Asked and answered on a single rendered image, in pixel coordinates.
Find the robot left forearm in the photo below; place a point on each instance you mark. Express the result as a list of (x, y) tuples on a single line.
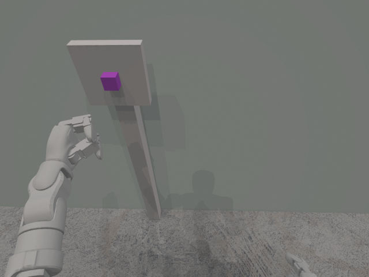
[(39, 243)]

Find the robot right hand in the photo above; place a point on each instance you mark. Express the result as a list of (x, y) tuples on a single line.
[(301, 268)]

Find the panel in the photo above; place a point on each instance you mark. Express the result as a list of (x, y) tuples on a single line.
[(93, 57)]

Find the button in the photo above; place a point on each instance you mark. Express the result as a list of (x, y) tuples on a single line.
[(110, 81)]

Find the robot left hand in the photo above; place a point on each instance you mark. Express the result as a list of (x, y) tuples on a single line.
[(63, 145)]

